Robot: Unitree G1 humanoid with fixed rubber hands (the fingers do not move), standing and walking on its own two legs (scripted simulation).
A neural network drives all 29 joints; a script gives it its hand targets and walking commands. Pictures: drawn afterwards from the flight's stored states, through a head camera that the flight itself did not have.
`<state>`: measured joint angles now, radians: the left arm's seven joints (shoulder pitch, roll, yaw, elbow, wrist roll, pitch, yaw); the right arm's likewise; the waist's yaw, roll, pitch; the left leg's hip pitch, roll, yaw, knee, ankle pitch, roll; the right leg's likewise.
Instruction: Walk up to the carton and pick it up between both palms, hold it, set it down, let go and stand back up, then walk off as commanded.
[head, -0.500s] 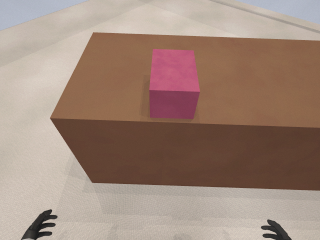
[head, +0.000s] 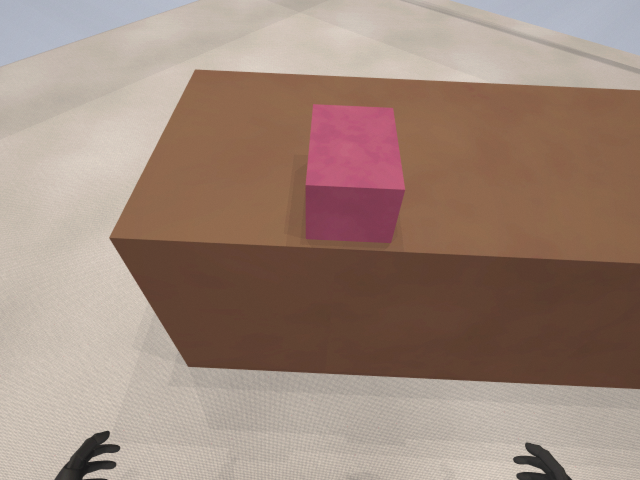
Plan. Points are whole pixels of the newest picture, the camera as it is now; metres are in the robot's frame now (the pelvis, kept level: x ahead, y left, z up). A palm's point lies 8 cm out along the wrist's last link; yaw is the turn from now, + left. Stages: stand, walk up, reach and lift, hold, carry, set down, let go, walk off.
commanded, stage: stand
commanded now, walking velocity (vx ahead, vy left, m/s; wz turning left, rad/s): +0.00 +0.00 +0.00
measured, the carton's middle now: (350, 171) +0.68 -0.06 -0.05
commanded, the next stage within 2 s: none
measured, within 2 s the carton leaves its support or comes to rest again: neither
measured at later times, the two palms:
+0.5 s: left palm out of the picture +0.08 +0.31 -0.11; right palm out of the picture +0.08 -0.32 -0.10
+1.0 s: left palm out of the picture +0.10 +0.31 -0.10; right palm out of the picture +0.09 -0.33 -0.10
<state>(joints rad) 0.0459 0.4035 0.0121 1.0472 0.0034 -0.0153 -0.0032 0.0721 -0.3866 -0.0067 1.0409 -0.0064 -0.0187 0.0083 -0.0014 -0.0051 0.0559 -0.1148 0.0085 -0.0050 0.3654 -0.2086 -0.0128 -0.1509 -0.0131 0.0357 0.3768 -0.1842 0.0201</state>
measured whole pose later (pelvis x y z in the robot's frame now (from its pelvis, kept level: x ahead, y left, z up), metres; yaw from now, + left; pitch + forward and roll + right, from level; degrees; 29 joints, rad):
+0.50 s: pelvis -0.01 -0.01 +0.00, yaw +0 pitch -3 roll +0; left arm 0.07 0.40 0.01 1.11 0.01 -0.01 0.00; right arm 0.07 -0.40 0.00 1.11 -0.01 -0.02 0.01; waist 0.00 0.00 0.05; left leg -0.11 0.02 -0.01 0.33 -0.17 -0.02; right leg -0.14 0.00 0.03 0.33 -0.15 0.01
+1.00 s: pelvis +0.00 -0.01 +0.00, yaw +0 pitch -2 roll +0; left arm 0.06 0.41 0.01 1.11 0.01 -0.01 0.00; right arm 0.08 -0.41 0.00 1.11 -0.01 -0.01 0.00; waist 0.00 -0.01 0.05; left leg -0.10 0.02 0.00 0.32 -0.19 -0.02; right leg -0.13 0.00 0.03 0.32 -0.16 0.01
